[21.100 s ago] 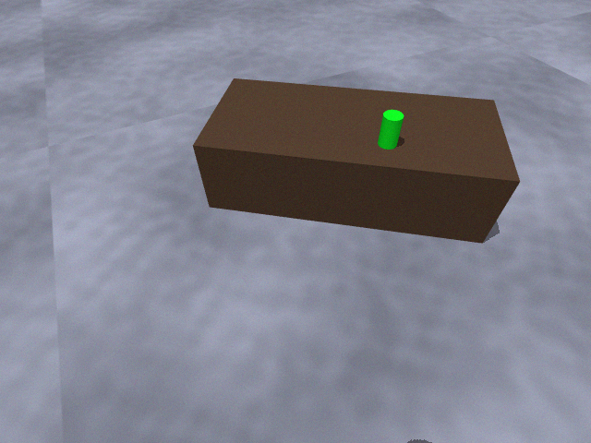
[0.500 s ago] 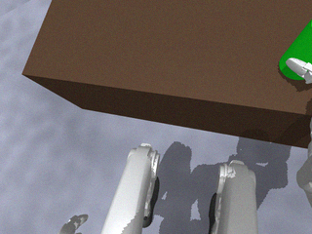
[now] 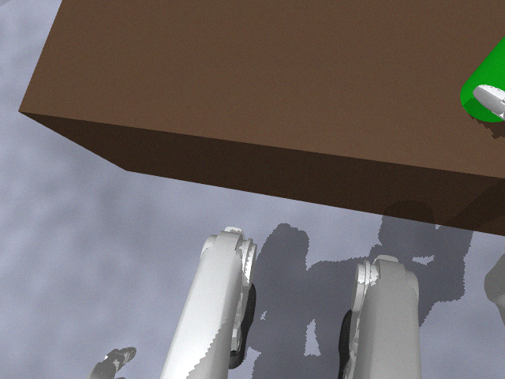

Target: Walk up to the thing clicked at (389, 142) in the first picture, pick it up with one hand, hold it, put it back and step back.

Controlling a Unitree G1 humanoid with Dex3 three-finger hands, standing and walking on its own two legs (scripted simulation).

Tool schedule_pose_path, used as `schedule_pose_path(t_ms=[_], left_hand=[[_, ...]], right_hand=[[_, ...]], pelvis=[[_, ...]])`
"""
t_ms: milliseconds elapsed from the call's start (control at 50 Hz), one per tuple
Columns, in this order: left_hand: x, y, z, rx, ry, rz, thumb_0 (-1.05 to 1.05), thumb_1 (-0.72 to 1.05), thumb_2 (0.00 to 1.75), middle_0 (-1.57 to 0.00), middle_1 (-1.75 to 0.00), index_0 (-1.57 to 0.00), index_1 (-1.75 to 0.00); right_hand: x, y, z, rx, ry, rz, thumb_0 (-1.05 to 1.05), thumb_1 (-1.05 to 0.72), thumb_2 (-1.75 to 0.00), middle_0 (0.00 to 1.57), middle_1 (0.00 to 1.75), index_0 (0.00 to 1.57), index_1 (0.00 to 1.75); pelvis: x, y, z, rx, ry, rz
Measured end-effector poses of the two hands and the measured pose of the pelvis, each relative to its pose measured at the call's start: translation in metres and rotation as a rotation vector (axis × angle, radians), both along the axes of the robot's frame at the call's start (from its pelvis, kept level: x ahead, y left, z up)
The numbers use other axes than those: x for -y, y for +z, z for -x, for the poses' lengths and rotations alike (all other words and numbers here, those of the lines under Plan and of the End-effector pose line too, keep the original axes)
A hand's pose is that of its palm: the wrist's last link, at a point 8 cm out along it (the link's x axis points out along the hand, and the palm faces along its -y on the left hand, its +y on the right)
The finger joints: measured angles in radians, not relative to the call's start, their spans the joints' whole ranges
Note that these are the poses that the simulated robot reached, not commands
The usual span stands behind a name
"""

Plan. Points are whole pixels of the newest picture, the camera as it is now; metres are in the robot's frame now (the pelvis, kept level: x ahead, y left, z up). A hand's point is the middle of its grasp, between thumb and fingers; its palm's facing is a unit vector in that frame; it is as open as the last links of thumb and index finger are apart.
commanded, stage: loosen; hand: right
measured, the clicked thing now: out of the picture +0.55 -0.24 +0.01
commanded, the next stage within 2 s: open in 0.18 s
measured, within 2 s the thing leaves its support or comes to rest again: neither
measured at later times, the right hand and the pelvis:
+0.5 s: hand out of the picture +0.55 -0.25 +0.01, palm faces +0.28 +0.96 -0.02, open 10.6 cm; pelvis +0.00 +0.00 -0.01, yaw +0 degrees
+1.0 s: hand out of the picture +0.56 -0.27 +0.04, palm faces +0.32 +0.95 -0.04, open 16.3 cm; pelvis +0.00 +0.00 +0.01, yaw +0 degrees
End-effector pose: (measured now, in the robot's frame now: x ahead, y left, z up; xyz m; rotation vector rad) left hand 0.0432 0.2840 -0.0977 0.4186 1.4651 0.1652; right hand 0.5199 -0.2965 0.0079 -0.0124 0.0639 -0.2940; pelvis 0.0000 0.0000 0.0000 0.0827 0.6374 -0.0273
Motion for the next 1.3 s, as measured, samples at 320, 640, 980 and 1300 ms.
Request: schedule_pose_path(t_ms=[320, 640, 980, 1300], left_hand=[[-0.001, -0.003, -0.007, 0.010, -0.011, -0.001, 0.01, 0.91, 0.89, -0.21, -0.31, -0.21, -0.30], [0.006, -0.010, -0.002, 0.009, -0.009, 0.013, 0.01, 0.89, 0.90, -0.22, -0.31, -0.21, -0.31], [0.009, 0.005, -0.003, 0.016, 0.020, 0.000, 0.01, 0.89, 0.90, -0.22, -0.30, -0.21, -0.31], [0.009, 0.105, -0.020, 0.084, 0.061, -0.006, 0.01, 0.88, 0.90, -0.21, -0.30, -0.21, -0.31]], right_hand=[[0.001, 0.000, 0.001, 0.011, 0.001, -0.005, -0.02, 0.47, -0.68, 0.85, 0.81, 0.89, 0.82], [0.001, 0.005, 0.001, 0.034, 0.010, 0.001, -0.01, 0.31, -0.43, 0.70, 0.57, 0.71, 0.56], [0.014, 0.029, 0.000, 0.050, -0.020, 0.027, -0.01, 0.39, -0.13, 0.21, 0.16, 0.21, 0.15], [0.068, 0.133, 0.009, -0.147, -0.026, 0.117, -0.01, 0.49, -0.04, 0.08, 0.05, 0.08, 0.05]], pelvis=[[-0.001, -0.003, 0.001, 0.003, 0.000, 0.000], [0.000, -0.009, 0.006, 0.012, 0.000, -0.002], [0.003, 0.005, 0.004, 0.018, 0.001, -0.007], [0.007, 0.098, -0.011, 0.042, 0.006, -0.009]])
